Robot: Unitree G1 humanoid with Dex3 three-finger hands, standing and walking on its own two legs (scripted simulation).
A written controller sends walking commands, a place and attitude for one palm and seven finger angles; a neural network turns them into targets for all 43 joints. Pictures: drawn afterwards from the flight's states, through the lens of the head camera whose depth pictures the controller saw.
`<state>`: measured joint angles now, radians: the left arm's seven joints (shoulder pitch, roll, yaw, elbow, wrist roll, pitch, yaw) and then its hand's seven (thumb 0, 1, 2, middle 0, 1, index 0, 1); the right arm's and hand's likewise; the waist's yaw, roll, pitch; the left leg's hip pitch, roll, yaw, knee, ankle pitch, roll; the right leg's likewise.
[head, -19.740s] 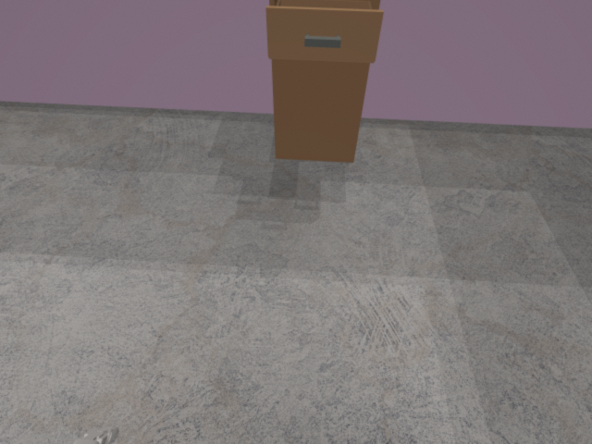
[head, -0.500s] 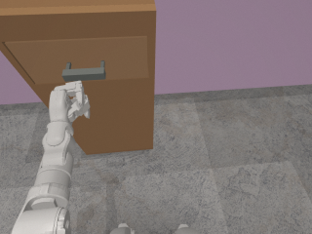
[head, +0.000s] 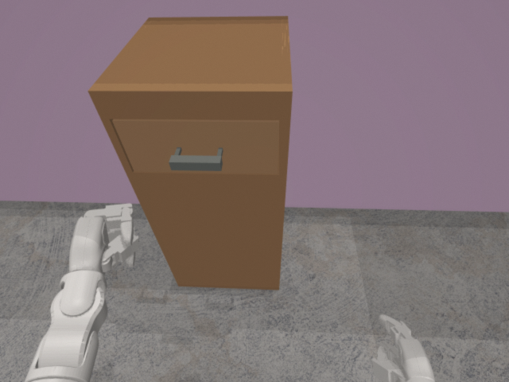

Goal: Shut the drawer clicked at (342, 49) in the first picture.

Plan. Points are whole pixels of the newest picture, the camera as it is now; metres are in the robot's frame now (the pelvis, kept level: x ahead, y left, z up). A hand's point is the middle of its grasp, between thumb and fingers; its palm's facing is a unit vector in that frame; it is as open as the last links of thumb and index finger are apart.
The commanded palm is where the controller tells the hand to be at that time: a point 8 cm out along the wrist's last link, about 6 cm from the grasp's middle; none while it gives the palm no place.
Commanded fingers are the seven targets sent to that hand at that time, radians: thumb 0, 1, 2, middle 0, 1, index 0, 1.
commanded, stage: draw the hand back to the body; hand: left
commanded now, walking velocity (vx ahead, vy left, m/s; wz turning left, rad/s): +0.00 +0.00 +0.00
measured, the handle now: (197, 157) +0.59 +0.18 +0.00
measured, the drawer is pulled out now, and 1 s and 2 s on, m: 0.00 0.00 0.00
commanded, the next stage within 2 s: step back with the hand held close in 0.64 s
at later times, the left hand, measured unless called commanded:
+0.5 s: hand (39, 285) +0.18 +0.25 +0.17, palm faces +0.40 -0.83 -0.40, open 3.2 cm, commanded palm +0.14 +0.29 +0.18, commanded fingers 0.00 0.90 0.90 -1.40 -1.60 -1.40 -1.60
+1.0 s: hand (33, 294) +0.18 +0.26 +0.16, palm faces +0.33 -0.82 -0.46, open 3.2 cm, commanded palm +0.12 +0.30 +0.18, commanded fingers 0.00 0.90 0.90 -1.40 -1.60 -1.40 -1.60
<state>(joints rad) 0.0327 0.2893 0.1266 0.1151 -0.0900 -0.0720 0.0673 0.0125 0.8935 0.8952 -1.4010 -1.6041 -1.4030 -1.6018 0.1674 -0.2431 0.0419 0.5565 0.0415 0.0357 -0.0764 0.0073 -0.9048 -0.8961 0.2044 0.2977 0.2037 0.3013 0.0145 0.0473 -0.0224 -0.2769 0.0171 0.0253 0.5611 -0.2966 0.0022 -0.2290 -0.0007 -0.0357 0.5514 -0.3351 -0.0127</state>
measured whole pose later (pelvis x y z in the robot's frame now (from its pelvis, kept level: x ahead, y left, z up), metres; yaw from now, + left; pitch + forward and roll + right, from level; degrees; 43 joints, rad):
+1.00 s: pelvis -0.02 +0.02 +0.01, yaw +0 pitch -1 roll -1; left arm 0.60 0.35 0.33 -0.49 -0.06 -0.17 0.10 0.01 0.89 0.89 -1.40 -1.60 -1.41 -1.60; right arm 0.18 -0.23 0.00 0.56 -0.01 0.00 -0.06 0.01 -0.90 -0.90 0.21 0.30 0.21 0.30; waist 0.01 0.06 0.03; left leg -0.21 0.00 0.04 0.44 -0.21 0.03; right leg -0.15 -0.01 -0.03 0.39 -0.22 0.02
